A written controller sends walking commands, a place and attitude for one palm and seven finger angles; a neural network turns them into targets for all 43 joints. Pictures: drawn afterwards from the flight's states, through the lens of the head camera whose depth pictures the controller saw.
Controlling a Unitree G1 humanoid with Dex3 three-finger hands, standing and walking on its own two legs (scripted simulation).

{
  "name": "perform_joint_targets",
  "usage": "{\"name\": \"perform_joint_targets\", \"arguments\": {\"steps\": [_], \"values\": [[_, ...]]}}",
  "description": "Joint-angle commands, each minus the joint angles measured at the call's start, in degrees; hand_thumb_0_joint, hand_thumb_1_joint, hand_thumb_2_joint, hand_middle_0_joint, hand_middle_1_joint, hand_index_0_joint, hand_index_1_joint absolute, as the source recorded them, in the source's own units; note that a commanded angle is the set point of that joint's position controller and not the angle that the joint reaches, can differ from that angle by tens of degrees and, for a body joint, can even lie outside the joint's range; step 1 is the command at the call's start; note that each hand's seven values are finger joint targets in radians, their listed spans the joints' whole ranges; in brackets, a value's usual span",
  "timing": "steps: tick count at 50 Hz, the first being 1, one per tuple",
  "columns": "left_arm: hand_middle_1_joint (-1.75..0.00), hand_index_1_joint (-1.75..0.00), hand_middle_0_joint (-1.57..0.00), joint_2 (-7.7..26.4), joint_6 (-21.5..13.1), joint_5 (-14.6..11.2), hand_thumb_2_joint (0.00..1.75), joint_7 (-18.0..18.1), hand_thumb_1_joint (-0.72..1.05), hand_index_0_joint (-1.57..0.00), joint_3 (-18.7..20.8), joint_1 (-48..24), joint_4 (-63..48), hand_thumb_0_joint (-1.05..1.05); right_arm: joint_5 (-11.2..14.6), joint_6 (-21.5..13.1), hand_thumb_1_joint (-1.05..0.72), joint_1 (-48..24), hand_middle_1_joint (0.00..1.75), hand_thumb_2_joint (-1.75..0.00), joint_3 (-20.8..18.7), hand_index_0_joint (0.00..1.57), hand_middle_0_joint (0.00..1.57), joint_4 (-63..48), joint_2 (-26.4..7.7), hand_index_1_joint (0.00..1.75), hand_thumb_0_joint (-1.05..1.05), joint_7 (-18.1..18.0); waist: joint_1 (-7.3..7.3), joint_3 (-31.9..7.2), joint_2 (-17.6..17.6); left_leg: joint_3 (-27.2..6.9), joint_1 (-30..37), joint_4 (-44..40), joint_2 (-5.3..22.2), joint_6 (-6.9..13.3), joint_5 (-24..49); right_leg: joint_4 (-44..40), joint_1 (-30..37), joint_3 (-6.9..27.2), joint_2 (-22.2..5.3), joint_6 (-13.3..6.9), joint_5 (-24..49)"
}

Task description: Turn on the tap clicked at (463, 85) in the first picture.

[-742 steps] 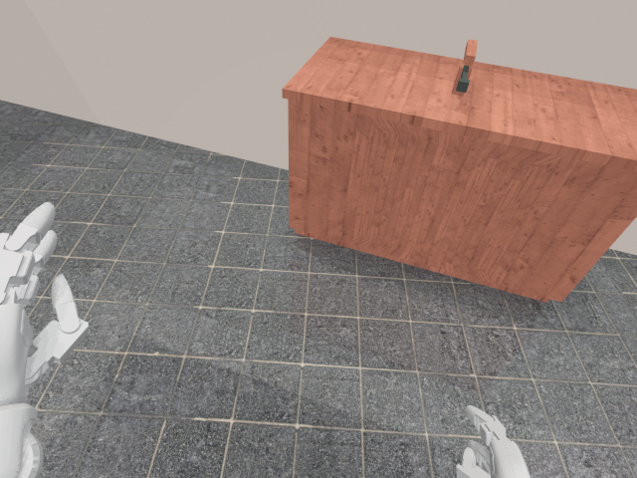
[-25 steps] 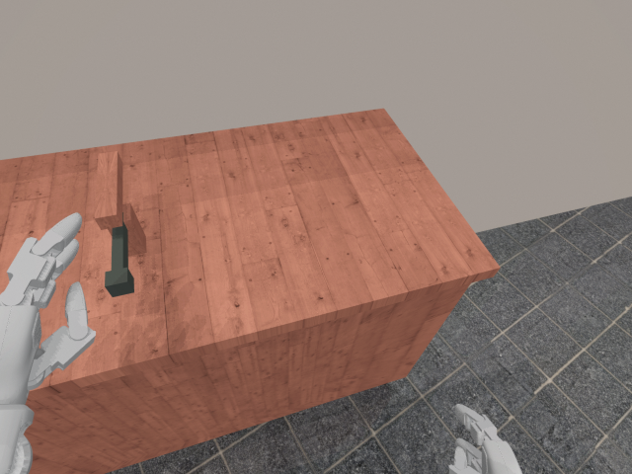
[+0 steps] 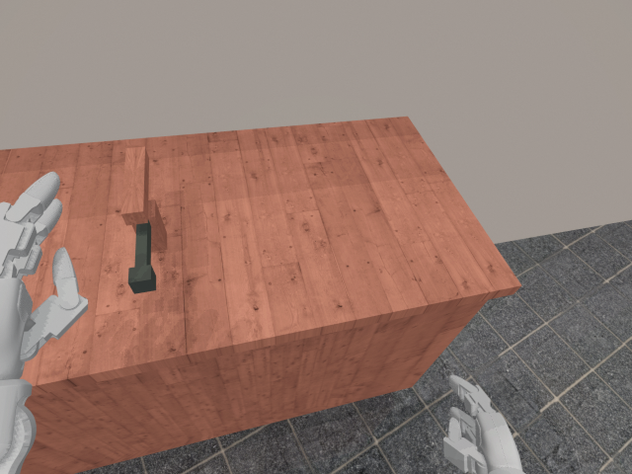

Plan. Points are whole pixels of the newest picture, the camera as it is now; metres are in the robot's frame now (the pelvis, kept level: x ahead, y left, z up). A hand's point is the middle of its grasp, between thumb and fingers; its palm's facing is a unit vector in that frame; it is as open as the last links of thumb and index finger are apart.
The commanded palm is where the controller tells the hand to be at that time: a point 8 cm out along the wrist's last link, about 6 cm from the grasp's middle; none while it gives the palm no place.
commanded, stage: come to a stop and stand still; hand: left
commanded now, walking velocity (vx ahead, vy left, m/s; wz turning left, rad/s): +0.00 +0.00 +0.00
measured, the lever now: (142, 279) +0.33 +0.27 +0.01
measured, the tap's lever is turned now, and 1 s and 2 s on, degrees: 0 0 0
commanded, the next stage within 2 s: look again from close up in 0.06 s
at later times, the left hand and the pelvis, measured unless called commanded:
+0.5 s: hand (78, 311) +0.21 +0.24 +0.16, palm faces +0.36 -0.85 -0.37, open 7.4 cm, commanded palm +0.15 +0.28 +0.17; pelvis -0.01 +0.00 +0.00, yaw +0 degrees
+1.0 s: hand (80, 367) +0.17 +0.22 +0.15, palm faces +0.56 -0.77 -0.31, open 7.4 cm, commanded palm +0.13 +0.25 +0.16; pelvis -0.02 -0.06 -0.02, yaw +4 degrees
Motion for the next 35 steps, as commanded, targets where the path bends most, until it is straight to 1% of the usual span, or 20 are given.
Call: {"name": "perform_joint_targets", "arguments": {"steps": [1, 3, 4, 8, 11, 13, 16, 18, 19, 23, 24, 27, 28, 29, 30, 31, 32, 33, 34, 35], "values": [[-0.3, -0.3, -0.2, 9.67, -4.43, -0.37, 0.9, 1.13, 0.9, -0.2, 6.36, -4.24, -14.94, 0.0, -0.25, -3.07, -0.9, -3.69, 0.3, -0.9, -3.45, 0.2, 0.2, -8.17, -7.8, 0.3, 0.0, -0.17, -0.33, -12.12, 8.87, -6.26, 1.4, -5.39, 6.98, -4.91, 18.24, 0.63, 7.39, 1.7, -2.48, -2.21, 12.67], [-0.3, -0.3, -0.2, 10.02, -3.99, -0.32, 0.9, 1.18, 0.9, -0.2, 7.32, -2.21, -12.46, 0.0, -0.06, -2.8, -0.9, -3.94, 0.3, -0.9, -3.41, 0.2, 0.2, -7.81, -7.72, 0.3, 0.0, -0.17, -0.31, -11.55, 8.06, -6.23, 1.88, -5.59, 7.0, -5.45, 18.76, 0.47, 6.59, 1.59, -2.4, -2.21, 12.86], [-0.3, -0.3, -0.2, 8.05, -3.94, -0.49, 0.9, 0.93, 0.9, -0.2, 5.53, -2.16, -11.03, 0.0, -0.25, -2.31, -0.9, -3.34, 0.3, -0.9, -3.37, 0.2, 0.2, -7.58, -7.88, 0.3, 0.0, -0.16, -0.53, -10.94, 7.58, -6.36, 1.22, -6.15, 7.13, -5.57, 18.01, 0.13, 6.02, 1.25, -2.33, -2.12, 11.61], [-0.3, -0.3, -0.2, 9.03, -3.49, -0.36, 0.9, 0.96, 0.9, -0.2, 6.13, -2.78, -9.86, 0.0, 0.21, -1.9, -0.9, -4.07, 0.3, -0.9, -3.48, 0.2, 0.2, -7.57, -7.88, 0.3, 0.0, -0.43, -0.55, -9.42, 6.27, -6.63, 0.52, -7.26, 7.14, -5.97, 15.78, -0.25, 5.64, 1.42, -2.32, -2.01, 10.94], [-0.3, -0.3, -0.2, 8.39, -3.46, -0.34, 0.9, 0.91, 0.9, -0.2, 5.08, -3.7, -9.89, 0.0, -0.01, -1.6, -0.9, -3.84, 0.3, -0.9, -3.67, 0.2, 0.2, -7.82, -8.21, 0.3, 0.0, -0.56, -0.52, -9.03, 5.02, -6.73, -1.17, -7.99, 7.22, -5.13, 11.13, -1.07, 6.48, 1.76, -2.49, -1.92, 9.31], [-0.3, -0.3, -0.2, 10.12, -3.75, 0.06, 0.9, 1.17, 0.9, -0.2, 6.15, -5.03, -12.67, 0.0, 0.22, -1.84, -0.9, -5.05, 0.3, -0.9, -3.47, 0.2, 0.2, -7.88, -7.92, 0.3, 0.0, -0.66, -0.45, -9.59, 6.82, -6.72, -0.84, -8.28, 6.98, -5.25, 10.56, -0.51, 6.85, 1.69, -2.31, -1.92, 9.14], [-0.3, -0.3, -0.2, 9.17, -4.08, -0.09, 0.9, 1.26, 0.9, -0.2, 5.23, -4.71, -13.57, 0.0, -0.01, -1.96, -0.9, -4.48, 0.3, -0.9, -3.62, 0.2, 0.2, -8.22, -7.99, 0.3, 0.0, -0.71, -0.49, -9.78, 6.78, -6.94, -1.53, -8.2, 6.97, -4.57, 8.47, -1.04, 7.67, 2.02, -2.64, -2.08, 8.38], [-0.3, -0.3, -0.2, 11.17, -4.24, 0.07, 0.9, 1.54, 0.9, -0.2, 7.13, -4.36, -14.93, 0.0, 0.12, -2.26, -0.9, -5.02, 0.3, -0.9, -3.46, 0.2, 0.2, -8.02, -7.91, 0.3, 0.0, -0.77, -0.37, -9.95, 8.49, -6.9, -1.77, -8.09, 6.69, -4.65, 8.46, -0.69, 8.0, 1.92, -2.57, -2.1, 8.53], [-0.3, -0.3, -0.2, 9.28, -4.29, -0.11, 0.9, 1.42, 0.9, -0.2, 5.7, -3.86, -13.74, 0.0, -0.17, -2.1, -0.9, -4.64, 0.3, -0.9, -3.34, 0.2, 0.2, -8.05, -7.91, 0.3, 0.0, -0.79, -0.4, -9.43, 7.4, -6.96, -2.43, -8.51, 6.71, -4.52, 7.41, -1.1, 7.73, 1.73, -2.55, -2.05, 7.45], [-0.3, -0.3, -0.2, 10.28, -4.06, -0.11, 0.9, 1.66, 0.9, -0.2, 7.29, -2.2, -11.72, 0.0, 0.15, -2.32, -0.9, -4.54, 0.3, -0.9, -3.64, 0.2, 0.2, -7.64, -7.81, 0.3, 0.0, -0.84, -0.57, -8.68, 6.88, -6.76, -2.05, -8.02, 6.51, -3.91, 4.9, -2.53, 6.4, 3.21, -3.01, -2.3, 6.6], [-0.3, -0.3, -0.2, 8.54, -4.09, -0.29, 0.9, 1.53, 0.9, -0.2, 5.95, -2.22, -10.21, 0.0, -0.18, -2.07, -0.9, -3.97, 0.3, -0.9, -3.59, 0.2, 0.2, -7.37, -7.93, 0.3, 0.0, -0.89, -0.67, -8.43, 5.83, -6.63, -2.43, -7.96, 6.45, -3.6, 4.63, -3.09, 6.19, 3.17, -3.01, -2.27, 6.16], [-0.3, -0.3, -0.2, 8.56, -3.83, -0.37, 0.9, 1.44, 0.9, -0.2, 5.61, -2.56, -9.23, 0.0, 0.05, -2.16, -0.9, -3.68, 0.3, -0.9, -3.93, 0.2, 0.2, -7.4, -8.08, 0.3, 0.0, -0.94, -0.76, -8.25, 4.49, -6.74, -1.76, -7.58, 6.47, -3.2, 3.95, -4.04, 5.38, 4.39, -3.35, -2.4, 5.64], [-0.3, -0.3, -0.2, 48.87, -11.26, 0.87, 0.9, 2.79, 0.9, -0.2, 16.52, -55.84, -33.7, 0.0, 4.14, -0.17, -0.9, 6.62, 0.3, -0.9, 7.81, 0.2, 0.2, -15.75, -11.73, 0.3, 0.0, -4.87, -6.01, -2.65, 22.24, -9.05, -22.92, -6.48, 5.24, -1.75, -7.32, 7.39, 10.72, 1.42, 2.47, 1.83, -8.3], [-0.3, -0.3, -0.2, 22.11, -0.16, 7.26, 0.9, -0.37, 0.9, -0.2, 16.91, -39.25, 3.45, 0.0, -2.36, -2.46, -0.9, -2.25, 0.3, -0.9, -4.17, 0.2, 0.2, -3.64, -7.96, 0.3, 0.0, -3.58, 0.61, -11.47, 13.65, -6.47, -2.7, -6.01, 4.6, -5.76, 7.59, 5.17, 4.79, -1.54, 2.17, -3.78, -0.95], [-0.3, -0.3, -0.2, 14.13, 0.94, 0.42, 0.9, -2.02, 0.9, -0.2, 7.2, -26.17, 2.79, 0.0, -2.27, -4.36, -0.9, -2.07, 0.3, -0.9, -4.12, 0.2, 0.2, -5.88, -10.3, 0.3, 0.0, -0.33, -1.36, -7.56, 8.85, -7.05, 0.7, -5.44, 3.77, -8.81, 22.46, 2.96, -0.41, -5.83, 3.1, -4.22, 3.44], [-0.3, -0.3, -0.2, 16.9, 2.56, -0.69, 0.9, -2.62, 0.9, -0.2, 12.49, -16.27, 0.48, 0.0, -1.56, -3.75, -0.9, -0.57, 0.3, -0.9, -6.17, 0.2, 0.2, -3.93, -14.59, 0.3, 0.0, -0.01, 1.11, -18.78, 10.49, -6.31, 9.74, -1.83, 5.65, -8.38, 30.29, 5.93, -1.87, -4.55, 3.59, -3.35, 5.8], [-0.3, -0.3, -0.2, 6.09, 5.2, -4.82, 0.9, -5.43, 0.9, -0.2, 3.66, -16.37, -5.9, 0.0, -1.24, -4.8, -0.9, -4.22, 0.3, -0.9, -4.77, 0.2, 0.2, -6.2, -11.58, 0.3, 0.0, -0.34, 2.18, -21.77, 14.65, -5.45, 13.27, -0.09, 4.17, -7.71, 33.51, 5.04, -2.84, -3.67, 2.21, -3.14, 5.94], [-0.3, -0.3, -0.2, 4.24, 8.52, -7.8, 0.9, -6.55, 0.9, -0.2, 4.35, -9.97, -1.73, 0.0, 0.18, -5.25, -0.9, -4.6, 0.3, -0.9, -4.07, 0.2, 0.2, -4.92, -10.97, 0.3, 0.0, -0.04, 1.99, -21.42, 12.19, -5.81, 13.65, -0.78, 4.77, -7.91, 31.2, 5.98, -3.31, -4.01, 2.67, -2.91, 3.32], [-0.3, -0.3, -0.2, 2.96, 10.8, -8.5, 0.9, -7.51, 0.9, -0.2, 2.21, -8.11, -3.58, 0.0, 0.29, -5.27, -0.9, -5.88, 0.3, -0.9, -3.72, 0.2, 0.2, -4.41, -11.57, 0.3, 0.0, 0.35, 2.91, -17.45, 10.15, -5.18, 9.64, -0.66, 4.25, -7.48, 27.54, 5.48, -2.77, -5.14, 1.88, -2.73, 4.92], [-0.3, -0.3, -0.2, 5.02, 12.66, -7.95, 0.9, -7.79, 0.9, -0.2, 3.15, -4.64, -3.55, 0.0, 0.69, -4.97, -0.9, -6.11, 0.3, -0.9, -3.81, 0.2, 0.2, -4.26, -12.27, 0.3, 0.0, 0.55, 2.89, -14.21, 6.87, -5.13, 5.7, -0.58, 3.9, -6.87, 24.54, 5.43, -1.98, -6.06, 1.95, -2.72, 6.66]]}}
